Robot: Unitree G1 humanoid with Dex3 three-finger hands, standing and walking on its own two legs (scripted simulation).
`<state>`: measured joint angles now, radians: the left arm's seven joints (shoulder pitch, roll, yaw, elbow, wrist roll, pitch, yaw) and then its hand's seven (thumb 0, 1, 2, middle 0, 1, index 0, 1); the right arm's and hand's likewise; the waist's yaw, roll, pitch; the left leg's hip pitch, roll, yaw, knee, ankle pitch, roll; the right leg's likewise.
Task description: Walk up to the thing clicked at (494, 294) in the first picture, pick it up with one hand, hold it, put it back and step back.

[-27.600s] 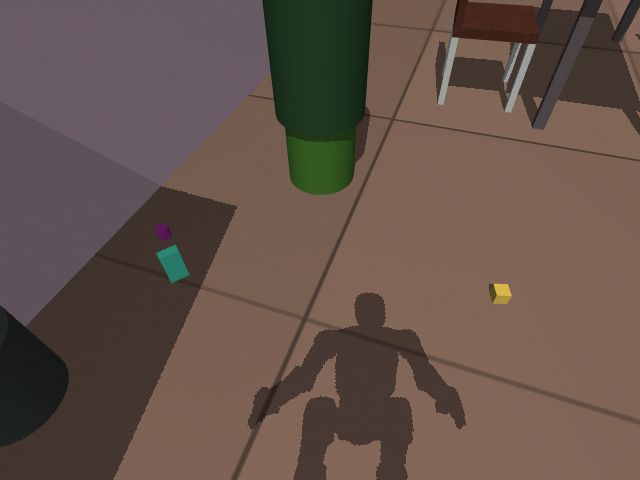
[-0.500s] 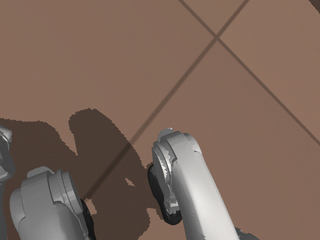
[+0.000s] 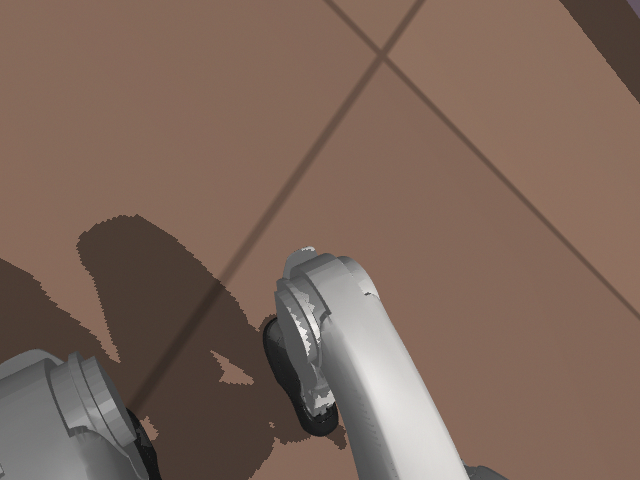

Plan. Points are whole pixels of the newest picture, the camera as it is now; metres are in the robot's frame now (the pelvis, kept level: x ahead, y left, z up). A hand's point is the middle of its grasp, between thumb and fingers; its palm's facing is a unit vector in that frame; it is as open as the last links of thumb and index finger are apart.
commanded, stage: rest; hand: left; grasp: from above
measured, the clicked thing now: out of the picture +0.42 +0.35 -0.28
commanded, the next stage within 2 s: open in 0.32 s
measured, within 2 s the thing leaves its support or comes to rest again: neither
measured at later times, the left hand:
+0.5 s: hand out of the picture +0.42 +0.33 -0.24, palm faces -0.21 -0.39 -0.90, open 5.8 cm
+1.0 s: hand out of the picture +0.42 +0.34 -0.26, palm faces -0.19 -0.38 -0.90, open 10.8 cm
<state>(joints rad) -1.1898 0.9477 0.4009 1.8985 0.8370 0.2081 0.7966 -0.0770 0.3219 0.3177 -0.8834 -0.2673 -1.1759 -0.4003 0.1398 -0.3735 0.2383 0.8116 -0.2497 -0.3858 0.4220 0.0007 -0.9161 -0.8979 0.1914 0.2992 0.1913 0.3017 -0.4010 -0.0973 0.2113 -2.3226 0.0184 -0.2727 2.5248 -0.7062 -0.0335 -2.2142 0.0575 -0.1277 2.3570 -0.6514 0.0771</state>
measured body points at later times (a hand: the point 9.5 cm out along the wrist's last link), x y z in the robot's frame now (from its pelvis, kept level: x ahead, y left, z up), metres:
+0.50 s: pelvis -0.01 +0.00 +0.01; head +0.27 +0.11 +0.33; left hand +0.43 +0.34 -0.19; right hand -0.01 -0.24 -0.04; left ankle +0.07 +0.13 -0.28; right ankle +0.12 -0.13 -0.28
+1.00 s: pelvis -0.01 +0.01 +0.01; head +0.29 +0.13 +0.32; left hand +0.43 +0.35 -0.21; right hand +0.00 -0.23 -0.02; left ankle +0.07 +0.13 -0.28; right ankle +0.12 -0.13 -0.27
